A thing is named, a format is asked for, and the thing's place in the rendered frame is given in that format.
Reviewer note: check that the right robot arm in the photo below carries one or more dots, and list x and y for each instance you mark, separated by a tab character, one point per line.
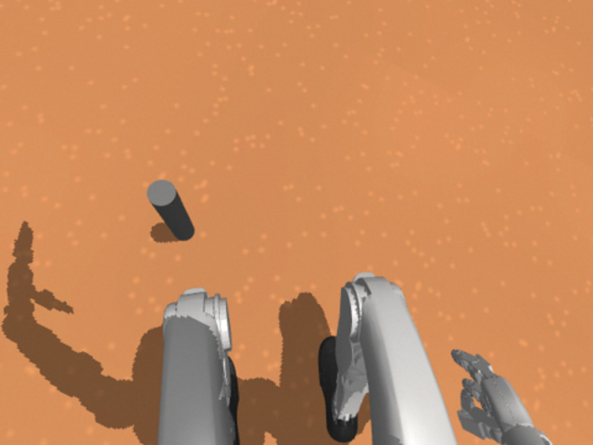
524	435

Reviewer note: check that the right robot foot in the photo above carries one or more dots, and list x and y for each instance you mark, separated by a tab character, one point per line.
339	430

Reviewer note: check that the can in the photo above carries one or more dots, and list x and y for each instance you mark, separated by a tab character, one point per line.
164	197

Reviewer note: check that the right robot hand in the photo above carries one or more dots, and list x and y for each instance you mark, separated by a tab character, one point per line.
503	408

